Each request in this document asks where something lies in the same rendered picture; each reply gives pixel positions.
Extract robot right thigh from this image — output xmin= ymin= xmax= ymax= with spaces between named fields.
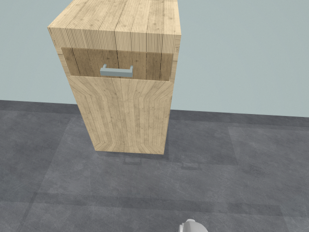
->
xmin=179 ymin=221 xmax=208 ymax=232

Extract cabinet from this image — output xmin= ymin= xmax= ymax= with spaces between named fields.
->
xmin=47 ymin=0 xmax=181 ymax=155

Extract drawer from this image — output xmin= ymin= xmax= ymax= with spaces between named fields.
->
xmin=61 ymin=47 xmax=172 ymax=81

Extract handle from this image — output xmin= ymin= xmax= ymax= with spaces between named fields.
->
xmin=100 ymin=64 xmax=133 ymax=77

